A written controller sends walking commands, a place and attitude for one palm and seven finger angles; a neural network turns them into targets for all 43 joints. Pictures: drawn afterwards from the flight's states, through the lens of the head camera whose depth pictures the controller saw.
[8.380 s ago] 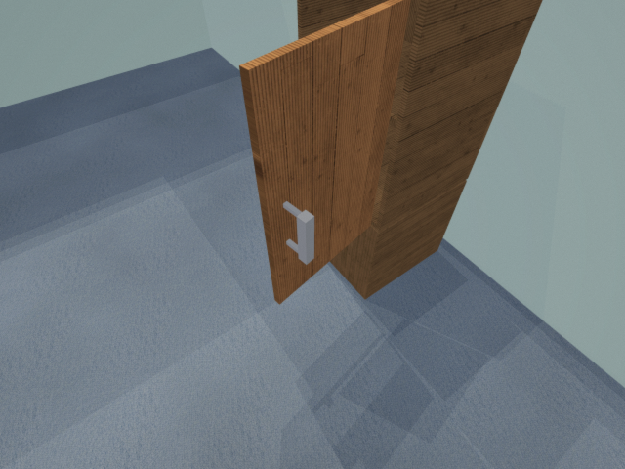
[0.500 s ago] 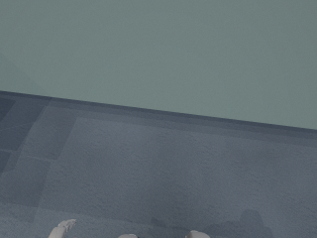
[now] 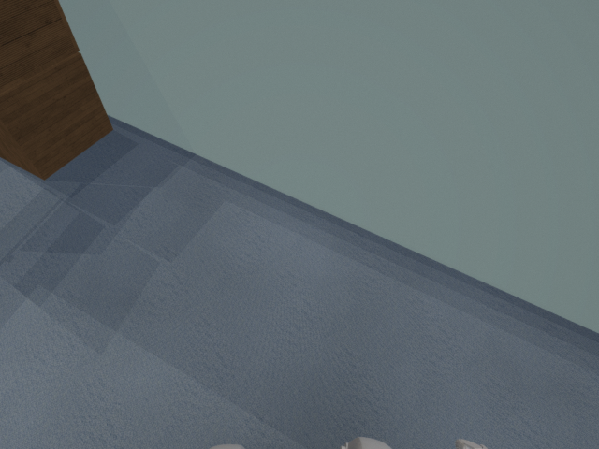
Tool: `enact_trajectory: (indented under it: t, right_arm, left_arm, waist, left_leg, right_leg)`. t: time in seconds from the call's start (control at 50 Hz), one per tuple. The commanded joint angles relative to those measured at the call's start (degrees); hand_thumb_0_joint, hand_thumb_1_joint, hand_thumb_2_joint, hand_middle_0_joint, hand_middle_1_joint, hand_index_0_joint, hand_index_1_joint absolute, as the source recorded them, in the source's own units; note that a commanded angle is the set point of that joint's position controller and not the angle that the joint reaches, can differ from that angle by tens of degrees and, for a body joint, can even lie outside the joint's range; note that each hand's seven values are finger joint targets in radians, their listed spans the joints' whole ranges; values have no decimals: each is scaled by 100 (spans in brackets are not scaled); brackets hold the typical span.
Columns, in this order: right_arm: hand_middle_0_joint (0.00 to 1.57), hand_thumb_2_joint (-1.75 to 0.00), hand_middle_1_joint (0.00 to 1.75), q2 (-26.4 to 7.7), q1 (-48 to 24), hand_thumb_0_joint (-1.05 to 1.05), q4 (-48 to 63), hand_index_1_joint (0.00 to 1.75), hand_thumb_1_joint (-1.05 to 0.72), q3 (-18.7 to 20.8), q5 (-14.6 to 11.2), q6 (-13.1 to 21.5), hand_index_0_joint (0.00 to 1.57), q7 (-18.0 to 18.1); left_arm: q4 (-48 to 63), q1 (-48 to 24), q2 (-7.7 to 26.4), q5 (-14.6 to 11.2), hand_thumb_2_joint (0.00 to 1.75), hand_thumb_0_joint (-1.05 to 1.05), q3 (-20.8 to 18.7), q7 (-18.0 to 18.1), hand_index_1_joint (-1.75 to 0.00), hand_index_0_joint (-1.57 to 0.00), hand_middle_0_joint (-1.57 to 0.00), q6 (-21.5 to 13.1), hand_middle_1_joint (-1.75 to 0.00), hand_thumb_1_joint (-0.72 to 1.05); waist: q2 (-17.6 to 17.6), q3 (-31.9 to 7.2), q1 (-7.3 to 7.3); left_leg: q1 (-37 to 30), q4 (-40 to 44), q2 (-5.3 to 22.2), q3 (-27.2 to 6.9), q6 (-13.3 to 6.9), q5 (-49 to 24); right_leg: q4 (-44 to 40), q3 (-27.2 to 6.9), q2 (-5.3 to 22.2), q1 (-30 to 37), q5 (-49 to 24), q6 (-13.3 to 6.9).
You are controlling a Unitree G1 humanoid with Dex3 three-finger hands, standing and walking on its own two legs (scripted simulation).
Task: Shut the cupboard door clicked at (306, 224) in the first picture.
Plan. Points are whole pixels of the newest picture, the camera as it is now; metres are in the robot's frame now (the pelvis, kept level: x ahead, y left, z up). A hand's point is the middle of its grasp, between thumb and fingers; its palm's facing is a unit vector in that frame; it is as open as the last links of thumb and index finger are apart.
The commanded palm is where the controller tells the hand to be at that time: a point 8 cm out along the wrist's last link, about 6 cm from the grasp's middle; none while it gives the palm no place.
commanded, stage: walk to a spot facing it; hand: left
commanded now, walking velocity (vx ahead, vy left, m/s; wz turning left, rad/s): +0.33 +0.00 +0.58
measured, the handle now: out of the picture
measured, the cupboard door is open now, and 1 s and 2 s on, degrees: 100 100 100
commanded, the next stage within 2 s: turn to face it in 1.92 s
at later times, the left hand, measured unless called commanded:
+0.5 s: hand (194, 433) +0.16 +0.15 -0.14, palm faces +0.31 -0.93 -0.21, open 7.3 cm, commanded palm none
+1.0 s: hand (151, 313) +0.33 +0.27 -0.15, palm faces +0.43 -0.89 -0.15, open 7.4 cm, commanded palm none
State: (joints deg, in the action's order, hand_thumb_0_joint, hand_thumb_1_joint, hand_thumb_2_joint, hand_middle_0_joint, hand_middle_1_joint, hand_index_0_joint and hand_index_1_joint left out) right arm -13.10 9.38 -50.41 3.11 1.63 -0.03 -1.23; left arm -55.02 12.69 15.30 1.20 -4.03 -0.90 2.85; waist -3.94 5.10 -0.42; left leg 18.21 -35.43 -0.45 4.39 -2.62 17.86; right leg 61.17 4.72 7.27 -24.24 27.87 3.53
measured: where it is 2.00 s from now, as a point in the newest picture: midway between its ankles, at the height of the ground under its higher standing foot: (230, 263)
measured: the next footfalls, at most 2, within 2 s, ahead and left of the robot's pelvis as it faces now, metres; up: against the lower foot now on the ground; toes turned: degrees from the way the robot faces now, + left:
right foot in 0.28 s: +0.19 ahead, -0.16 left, +0.00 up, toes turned +3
left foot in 0.68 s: +0.33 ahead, +0.15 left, +0.00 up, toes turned +29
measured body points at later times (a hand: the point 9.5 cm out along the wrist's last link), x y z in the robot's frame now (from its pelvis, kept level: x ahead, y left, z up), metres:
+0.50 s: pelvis +0.16 -0.04 +0.02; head +0.20 -0.03 +0.47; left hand +0.14 +0.20 -0.13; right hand +0.30 -0.27 -0.13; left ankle +0.15 +0.10 -0.66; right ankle +0.15 -0.16 -0.73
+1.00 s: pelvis +0.34 +0.07 +0.02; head +0.36 +0.10 +0.47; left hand +0.31 +0.31 -0.14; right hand +0.47 -0.14 -0.12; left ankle +0.29 +0.13 -0.73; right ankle +0.48 -0.05 -0.66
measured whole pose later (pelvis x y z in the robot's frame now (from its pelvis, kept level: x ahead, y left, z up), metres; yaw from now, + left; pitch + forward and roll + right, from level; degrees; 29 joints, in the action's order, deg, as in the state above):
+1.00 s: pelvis +0.34 +0.07 +0.02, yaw +25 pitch +0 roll +0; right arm -10.4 15.6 -58.7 2.7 1.0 3.3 0.5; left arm -57.1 9.6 11.3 1.6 -2.9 -1.7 -0.3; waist -2.2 3.5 -0.1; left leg 8.0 -19.4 -2.2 5.3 -4.3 12.1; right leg 54.2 2.4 8.4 -33.8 10.0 2.7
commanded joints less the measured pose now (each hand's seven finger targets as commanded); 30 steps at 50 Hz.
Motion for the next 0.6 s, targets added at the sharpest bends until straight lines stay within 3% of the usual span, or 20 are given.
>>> enact_trajectory:
  t: [0.0, 0.02, 0.08, 0.18, 0.2, 0.22, 0.24, 0.26, 0.28, 0.3, 0.32, 0.34, 0.36, 0.4, 0.44, 0.48, 0.54, 0.58]
  right_arm:
    - [20, -90, 30, -1123, 448, 0, 91, 30, -90, 227, -4, 162, 20, 164]
    - [20, -90, 30, -1124, 465, 0, 47, 30, -90, 225, -15, 188, 20, 160]
    - [20, -90, 30, -1164, 561, 0, -67, 30, -90, 254, -20, 209, 20, 133]
    - [20, -90, 30, -1181, 485, 0, -177, 30, -90, 301, -9, 168, 20, 105]
    - [20, -90, 30, -1152, 384, 0, -178, 30, -90, 297, -19, 159, 20, 102]
    - [20, -90, 30, -1059, 251, 0, -159, 30, -90, 282, -37, 151, 20, 105]
    - [20, -90, 30, -830, 163, 0, -114, 30, -90, 246, -85, 173, 20, 91]
    - [20, -90, 30, -371, 193, 0, 36, 30, -90, 140, -127, 220, 20, 61]
    - [20, -90, 30, -547, -110, 0, 237, 30, -90, 179, -60, 219, 20, 32]
    - [20, -90, 30, -596, -212, 0, 201, 30, -90, 233, -42, 183, 20, 28]
    - [20, -90, 30, -603, -380, 0, 95, 30, -90, 229, -1, 159, 20, -9]
    - [20, -90, 30, -505, -371, 0, 20, 30, -90, 211, 11, 116, 20, -56]
    - [20, -90, 30, -355, -314, 0, -49, 30, -90, 173, 8, 80, 20, -90]
    - [20, -90, 30, -183, -293, 0, -74, 30, -90, 133, -21, 34, 20, -143]
    - [20, -90, 30, -50, -487, 0, -53, 30, -90, 81, -14, 23, 20, -188]
    - [20, -90, 30, 52, -714, 0, 22, 30, -90, 23, -13, 40, 20, -225]
    - [20, -90, 30, 48, -982, 0, 118, 30, -90, -16, -18, 80, 20, -253]
    - [20, -90, 30, -61, -906, 0, 130, 30, -90, -14, -14, 122, 20, -222]
  left_arm:
    - [756, -598, 421, 33, 90, 0, -113, -112, -30, -20, -20, -351, -30, 90]
    - [724, -570, 395, 29, 90, 0, -102, -126, -30, -20, -20, -341, -30, 90]
    - [814, -790, 351, 10, 90, 0, -59, -137, -30, -20, -20, -348, -30, 90]
    - [888, -826, 359, 10, 90, 0, -52, -160, -30, -20, -20, -405, -30, 90]
    - [821, -581, 412, 17, 90, 0, -72, -154, -30, -20, -20, -436, -30, 90]
    - [687, -167, 481, 19, 90, 0, -116, -138, -30, -20, -20, -471, -30, 90]
    - [505, 461, 758, 36, 90, 0, -216, -92, -30, -20, -20, -544, -30, 90]
    - [322, 1231, 1372, 84, 90, 0, -359, -17, -30, -20, -20, -602, -30, 90]
    - [322, 1328, 1426, 18, 90, 0, -318, 29, -30, -20, -20, -552, -30, 90]
    - [369, 975, 1080, 33, 90, 0, -293, 103, -30, -20, -20, -556, -30, 90]
    - [412, 657, 782, 32, 90, 0, -187, 113, -30, -20, -20, -582, -30, 90]
    - [423, 465, 499, 29, 90, 0, -112, 115, -30, -20, -20, -626, -30, 90]
    - [388, 438, 370, 23, 90, 0, -65, 110, -30, -20, -20, -686, -30, 90]
    - [248, 546, 316, 47, 90, 0, -45, 130, -30, -20, -20, -775, -30, 90]
    - [78, 726, 322, 42, 90, 0, -20, 128, -30, -20, -20, -822, -30, 90]
    - [-75, 865, 285, 45, 90, 0, -13, 131, -30, -20, -20, -835, -30, 90]
    - [-232, 975, 408, 40, 90, 0, -4, 125, -30, -20, -20, -807, -30, 90]
    - [-286, 970, 494, 35, 90, 0, -9, 118, -30, -20, -20, -784, -30, 90]
  waist:
    - [1275, -427, -136]
    - [1204, -475, -110]
    - [926, -429, -141]
    - [1086, -350, -87]
    - [1153, -398, 53]
    - [956, -516, 261]
    - [279, -757, 562]
    - [-1592, -1233, 883]
    - [-1400, -947, 875]
    - [-1213, -641, 665]
    - [-1004, -256, 517]
    - [-668, -180, 338]
    - [-624, -226, 248]
    - [-529, -339, 165]
    - [-363, -325, 204]
    - [-342, -248, 251]
    - [-454, -185, 310]
    - [-510, -184, 200]
  left_leg:
    - [-947, 2250, 1452, -2104, -655, 509]
    - [-981, 2231, 1363, -1934, -651, 212]
    - [-888, 2260, 1321, -1872, -735, 88]
    - [-469, 1955, 1153, -1868, -626, 226]
    - [-237, 1713, 1079, -1815, -549, 211]
    - [190, 1222, 868, -1667, -400, 202]
    - [1094, 249, 433, -1259, -146, 476]
    - [2159, -1616, -271, -344, 205, 1510]
    - [2519, -2683, 8, -556, 194, 1966]
    - [2600, -3265, 334, -724, 190, 1400]
    - [2571, -3488, 568, -776, 230, 772]
    - [2366, -3418, 673, -706, 307, 309]
    - [2221, -3259, 690, -579, 369, 23]
    - [2091, -2688, 675, -358, 439, -115]
    - [2003, -2027, 586, -143, 450, -300]
    - [1833, -1269, 517, 38, 391, -466]
    - [1445, -559, 380, 241, 258, -501]
    - [994, -255, 259, 387, 122, -292]
  right_leg:
    - [246, -434, 59, -1284, -801, 37]
    - [19, -388, 13, -1193, -902, 63]
    - [-933, -295, -78, -894, -1030, 108]
    - [-2354, 26, -433, 246, -1202, 151]
    - [-2694, 73, -525, 770, -1286, 145]
    - [-3176, 91, -557, 1633, -1446, 116]
    - [-3755, -486, -80, 2980, -1074, -29]
    - [-4549, -2369, 1640, 4021, -231, -571]
    - [-5029, -3119, 2218, 3525, 417, -1004]
    - [-5115, -3094, 2176, 2977, 929, -1075]
    - [-5117, -2475, 1922, 2391, 528, -975]
    - [-5077, -1637, 1670, 2093, -325, -841]
    - [-5018, -1033, 1481, 2042, -1217, -769]
    - [-4928, -352, 1347, 2243, -2444, -796]
    - [-4862, 94, 1245, 2408, -3228, -799]
    - [-4796, 364, 1204, 2489, -3553, -780]
    - [-4702, 494, 1283, 2563, -3630, -773]
    - [-4410, 531, 1363, 2587, -4093, -795]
